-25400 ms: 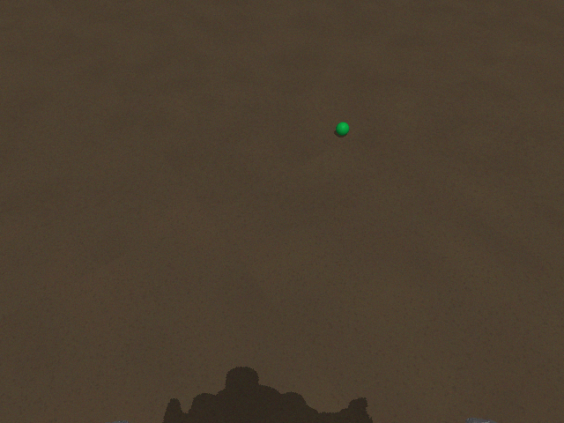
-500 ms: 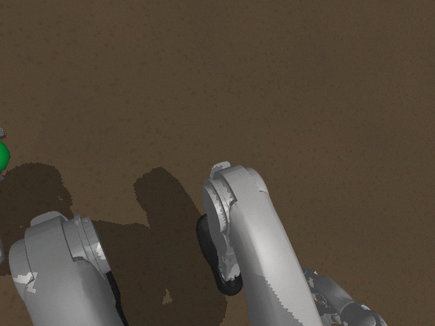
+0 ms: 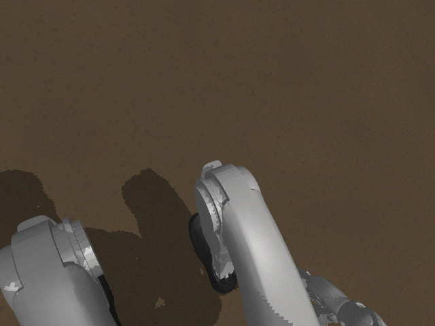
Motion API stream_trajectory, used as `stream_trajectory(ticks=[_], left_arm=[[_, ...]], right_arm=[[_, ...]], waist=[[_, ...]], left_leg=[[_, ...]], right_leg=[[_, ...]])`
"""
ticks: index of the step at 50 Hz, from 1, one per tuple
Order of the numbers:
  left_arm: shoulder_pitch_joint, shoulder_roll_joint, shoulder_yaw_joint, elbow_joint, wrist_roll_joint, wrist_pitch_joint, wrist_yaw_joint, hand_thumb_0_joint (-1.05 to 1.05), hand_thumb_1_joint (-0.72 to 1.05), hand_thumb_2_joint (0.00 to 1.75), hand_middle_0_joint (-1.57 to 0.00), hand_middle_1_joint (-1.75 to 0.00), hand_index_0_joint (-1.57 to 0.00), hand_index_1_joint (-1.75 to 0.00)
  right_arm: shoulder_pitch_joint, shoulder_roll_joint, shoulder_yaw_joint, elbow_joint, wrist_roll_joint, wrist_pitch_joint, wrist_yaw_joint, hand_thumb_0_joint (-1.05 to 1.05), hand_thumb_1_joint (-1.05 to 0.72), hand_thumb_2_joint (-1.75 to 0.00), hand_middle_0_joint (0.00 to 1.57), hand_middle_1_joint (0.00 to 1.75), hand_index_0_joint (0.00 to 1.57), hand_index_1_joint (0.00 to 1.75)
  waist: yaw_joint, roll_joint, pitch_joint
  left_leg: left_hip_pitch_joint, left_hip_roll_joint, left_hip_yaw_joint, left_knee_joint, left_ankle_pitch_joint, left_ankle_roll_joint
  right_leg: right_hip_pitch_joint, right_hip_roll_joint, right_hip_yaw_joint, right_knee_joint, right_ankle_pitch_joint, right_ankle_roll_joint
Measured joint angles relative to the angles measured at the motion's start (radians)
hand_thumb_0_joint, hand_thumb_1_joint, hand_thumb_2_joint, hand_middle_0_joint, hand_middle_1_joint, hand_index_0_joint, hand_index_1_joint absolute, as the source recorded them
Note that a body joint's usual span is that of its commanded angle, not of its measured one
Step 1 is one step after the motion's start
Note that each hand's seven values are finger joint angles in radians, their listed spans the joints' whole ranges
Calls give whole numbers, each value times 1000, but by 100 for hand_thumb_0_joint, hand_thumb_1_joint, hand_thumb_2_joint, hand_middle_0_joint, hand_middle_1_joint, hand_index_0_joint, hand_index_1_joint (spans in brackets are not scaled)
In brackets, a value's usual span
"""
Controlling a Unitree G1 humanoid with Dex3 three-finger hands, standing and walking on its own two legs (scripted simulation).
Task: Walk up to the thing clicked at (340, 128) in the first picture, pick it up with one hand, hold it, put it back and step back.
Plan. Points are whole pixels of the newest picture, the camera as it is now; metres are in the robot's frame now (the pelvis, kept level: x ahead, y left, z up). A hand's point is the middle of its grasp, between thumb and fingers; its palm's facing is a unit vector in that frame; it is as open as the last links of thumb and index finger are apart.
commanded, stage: rest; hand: left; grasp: from above
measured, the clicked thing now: out of the picture +0.44 +0.32 -0.26
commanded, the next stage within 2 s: open in 0.02 s
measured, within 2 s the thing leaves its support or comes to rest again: rests again in 0.26 s
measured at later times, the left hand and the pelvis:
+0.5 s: hand out of the picture +0.43 +0.31 -0.23, palm faces -0.41 -0.16 -0.90, open 11.4 cm; pelvis +0.00 +0.00 +0.00, yaw -1 degrees
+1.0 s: hand out of the picture +0.43 +0.32 -0.23, palm faces -0.43 -0.17 -0.88, open 13.9 cm; pelvis +0.00 +0.00 +0.00, yaw -1 degrees
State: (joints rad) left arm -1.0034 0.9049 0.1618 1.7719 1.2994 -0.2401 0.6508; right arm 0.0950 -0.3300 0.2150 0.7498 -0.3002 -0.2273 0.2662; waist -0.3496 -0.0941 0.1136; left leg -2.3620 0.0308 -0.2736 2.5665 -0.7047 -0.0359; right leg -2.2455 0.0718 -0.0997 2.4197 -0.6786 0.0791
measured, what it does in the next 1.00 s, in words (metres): stands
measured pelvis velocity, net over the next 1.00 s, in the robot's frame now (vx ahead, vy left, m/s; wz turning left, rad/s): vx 0.00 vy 0.00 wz -0.01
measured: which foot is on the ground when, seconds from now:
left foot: down 0.00-1.00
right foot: down 0.00-1.00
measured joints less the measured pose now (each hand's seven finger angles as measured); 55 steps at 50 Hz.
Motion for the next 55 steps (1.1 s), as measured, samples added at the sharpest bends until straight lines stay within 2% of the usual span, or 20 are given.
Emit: stream_trajectory(ticks=[8,13,21,32,43,51,55], left_arm=[[-14,18,-8,31,2,-10,15,-2,2,45,-72,-59,-80,-57],[-16,23,-14,39,2,-10,18,-2,1,52,-68,-62,-75,-61],[-10,25,-25,19,-8,0,26,-1,-7,72,-54,-72,-56,-73],[-1,31,0,-19,-24,23,15,0,-33,92,-29,-86,-27,-88],[10,29,-12,-30,-42,8,-18,0,-50,105,-13,-98,-10,-101],[3,29,-22,-23,-17,-10,-7,0,-50,107,-10,-103,-7,-105],[-1,33,-13,-22,-4,-9,8,0,-49,105,-9,-104,-8,-105]], right_arm=[[-9,-3,21,-8,-7,-14,7,0,-90,-90,20,30,20,30],[-13,-7,30,-14,-8,-22,10,0,-90,-90,20,30,20,30],[-16,-11,30,-15,-7,-35,14,0,-90,-90,20,30,20,30],[-15,-15,26,-8,-7,-45,27,0,-90,-90,20,30,20,30],[-6,-10,24,-12,2,-29,23,0,-89,-90,20,30,20,30],[-7,-6,30,-20,0,-22,21,0,-89,-90,20,30,20,30],[-11,-6,32,-23,-3,-27,23,0,-89,-90,20,30,20,30]], waist=[[-6,-7,9],[-7,-11,14],[-9,-21,27],[-11,-22,33],[-1,-13,27],[-2,-18,24],[-6,-24,27]], left_leg=[[7,0,-6,0,0,-1],[12,1,-10,2,0,-2],[12,1,-12,3,3,-3],[10,-3,-20,7,-8,-5],[8,-3,-16,0,-6,0],[10,-3,-14,-2,-5,2],[11,-4,-16,1,-5,1]], right_leg=[[8,1,-5,-4,3,-1],[11,4,-7,-4,6,5],[12,4,-9,-5,9,2],[15,2,-16,-6,-1,3],[17,-1,-15,-13,-2,4],[20,-2,-15,-16,-2,-1],[21,-1,-16,-14,-1,-2]])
